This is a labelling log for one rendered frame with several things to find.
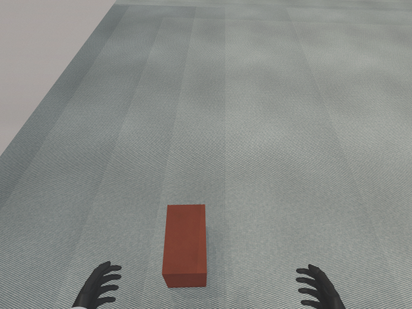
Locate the left robot hand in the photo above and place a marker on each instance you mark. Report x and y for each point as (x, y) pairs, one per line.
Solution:
(92, 289)

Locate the carton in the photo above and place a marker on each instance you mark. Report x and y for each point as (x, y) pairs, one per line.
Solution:
(185, 253)

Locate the right robot hand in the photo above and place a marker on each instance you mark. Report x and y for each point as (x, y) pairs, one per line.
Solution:
(325, 293)

